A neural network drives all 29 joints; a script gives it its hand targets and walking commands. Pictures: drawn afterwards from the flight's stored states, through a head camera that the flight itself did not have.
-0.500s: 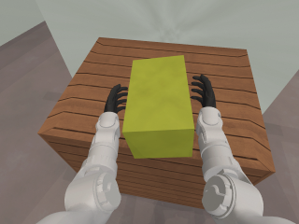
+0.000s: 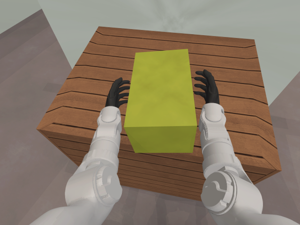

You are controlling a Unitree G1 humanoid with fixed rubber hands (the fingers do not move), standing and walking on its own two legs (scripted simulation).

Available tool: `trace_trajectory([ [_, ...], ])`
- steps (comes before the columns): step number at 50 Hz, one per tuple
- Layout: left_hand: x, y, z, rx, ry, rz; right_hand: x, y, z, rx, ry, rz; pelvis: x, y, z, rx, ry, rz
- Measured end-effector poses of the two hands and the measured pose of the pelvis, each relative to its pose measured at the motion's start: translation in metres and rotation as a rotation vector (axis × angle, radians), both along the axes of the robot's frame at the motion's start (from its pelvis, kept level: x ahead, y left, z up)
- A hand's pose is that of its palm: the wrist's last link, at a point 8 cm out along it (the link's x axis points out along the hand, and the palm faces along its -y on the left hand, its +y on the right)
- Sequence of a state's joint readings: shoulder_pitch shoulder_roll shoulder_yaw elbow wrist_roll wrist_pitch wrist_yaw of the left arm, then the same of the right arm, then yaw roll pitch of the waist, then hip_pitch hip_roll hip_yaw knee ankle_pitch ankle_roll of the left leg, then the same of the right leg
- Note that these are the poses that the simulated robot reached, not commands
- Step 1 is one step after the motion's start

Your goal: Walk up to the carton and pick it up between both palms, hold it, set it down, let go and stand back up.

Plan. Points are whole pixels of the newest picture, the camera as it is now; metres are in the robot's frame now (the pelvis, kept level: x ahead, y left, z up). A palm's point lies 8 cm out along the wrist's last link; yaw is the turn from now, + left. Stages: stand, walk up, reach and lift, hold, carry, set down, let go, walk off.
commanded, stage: set down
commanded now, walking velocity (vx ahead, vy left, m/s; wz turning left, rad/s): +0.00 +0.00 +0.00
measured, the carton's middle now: (162, 99) +0.48 -0.02 +0.00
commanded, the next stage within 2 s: none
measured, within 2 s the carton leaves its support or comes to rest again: rests again in 0.24 s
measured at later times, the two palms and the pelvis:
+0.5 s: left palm (115, 106) +0.42 +0.12 +0.04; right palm (211, 106) +0.40 -0.15 +0.06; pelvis -0.01 +0.00 +0.00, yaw +0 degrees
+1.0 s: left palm (115, 106) +0.42 +0.12 +0.04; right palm (211, 106) +0.40 -0.15 +0.06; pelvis -0.01 +0.00 +0.00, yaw +0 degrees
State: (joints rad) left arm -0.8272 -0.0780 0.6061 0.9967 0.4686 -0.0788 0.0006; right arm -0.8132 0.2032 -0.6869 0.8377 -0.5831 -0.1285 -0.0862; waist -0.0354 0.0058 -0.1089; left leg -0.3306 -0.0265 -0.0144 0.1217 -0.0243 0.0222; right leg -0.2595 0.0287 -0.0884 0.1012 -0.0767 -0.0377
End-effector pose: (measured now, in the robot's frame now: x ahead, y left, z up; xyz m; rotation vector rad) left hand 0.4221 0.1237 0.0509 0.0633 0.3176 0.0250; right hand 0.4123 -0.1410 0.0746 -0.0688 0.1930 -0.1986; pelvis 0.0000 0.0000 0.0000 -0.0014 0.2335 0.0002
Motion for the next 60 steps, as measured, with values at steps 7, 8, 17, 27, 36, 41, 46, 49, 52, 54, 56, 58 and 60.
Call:
trace_trajectory([
  [7,0.000,-0.001,-0.001,-0.003,-0.003,0.000,-0.001,-0.001,-0.003,-0.005,0.004,-0.002,-0.002,-0.001,0.000,0.000,0.004,0.002],
  [8,0.000,-0.001,-0.001,-0.004,-0.004,-0.001,-0.001,-0.001,-0.003,-0.005,0.005,-0.003,-0.002,-0.001,0.000,0.000,0.004,0.002],
  [17,0.001,-0.003,-0.003,-0.009,-0.012,-0.003,-0.005,-0.005,-0.011,-0.011,0.025,-0.015,-0.004,-0.001,0.000,0.000,0.007,0.000],
  [27,0.001,-0.005,-0.008,-0.013,-0.016,-0.004,-0.008,-0.005,-0.018,-0.015,0.033,-0.021,-0.006,-0.002,-0.001,-0.001,0.019,-0.003],
  [36,0.001,-0.004,-0.007,-0.007,-0.018,-0.008,-0.008,-0.005,-0.018,-0.023,0.033,-0.019,-0.007,-0.002,-0.001,-0.001,0.019,-0.003],
  [41,0.001,-0.004,-0.008,-0.008,-0.020,-0.008,-0.007,-0.005,-0.018,-0.026,0.032,-0.018,-0.007,-0.002,-0.001,-0.001,0.016,-0.004],
  [46,0.001,-0.004,-0.008,-0.010,-0.024,-0.008,-0.007,-0.005,-0.018,-0.029,0.031,-0.017,-0.007,-0.002,0.000,0.000,0.013,-0.004],
  [49,0.002,-0.004,-0.009,-0.010,-0.026,-0.007,-0.007,-0.005,-0.018,-0.030,0.031,-0.017,-0.007,-0.002,0.000,0.000,0.012,-0.005],
  [52,0.002,-0.004,-0.009,-0.011,-0.029,-0.006,-0.007,-0.005,-0.018,-0.031,0.029,-0.016,-0.007,-0.002,0.000,0.000,0.012,-0.005],
  [54,0.002,-0.004,-0.010,-0.010,-0.028,-0.009,-0.007,-0.005,-0.018,-0.033,0.029,-0.015,-0.007,-0.003,0.000,0.000,0.012,-0.006],
  [56,0.003,-0.004,-0.011,-0.011,-0.029,-0.010,-0.007,-0.005,-0.018,-0.034,0.027,-0.014,-0.007,-0.003,0.000,0.000,0.012,-0.006],
  [58,0.003,-0.004,-0.011,-0.010,-0.031,-0.009,-0.007,-0.005,-0.018,-0.035,0.026,-0.014,-0.007,-0.003,0.000,0.000,0.013,-0.007],
  [60,0.003,-0.004,-0.012,-0.011,-0.031,-0.010,-0.007,-0.005,-0.019,-0.036,0.024,-0.013,-0.006,-0.003,0.000,0.000,0.014,-0.007],
])
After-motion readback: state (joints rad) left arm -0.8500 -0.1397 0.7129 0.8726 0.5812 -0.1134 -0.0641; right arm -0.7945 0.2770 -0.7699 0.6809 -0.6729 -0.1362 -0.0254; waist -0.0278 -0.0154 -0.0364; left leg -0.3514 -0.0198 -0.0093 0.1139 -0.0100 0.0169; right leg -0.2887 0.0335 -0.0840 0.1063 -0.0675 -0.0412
